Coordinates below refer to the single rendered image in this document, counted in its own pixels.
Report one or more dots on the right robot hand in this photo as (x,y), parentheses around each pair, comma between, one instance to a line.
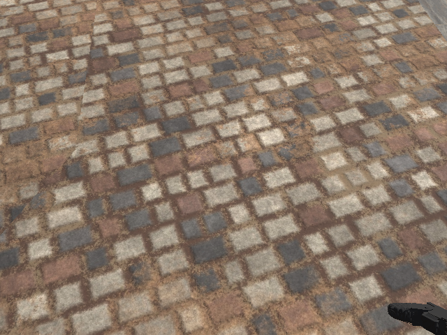
(431,317)

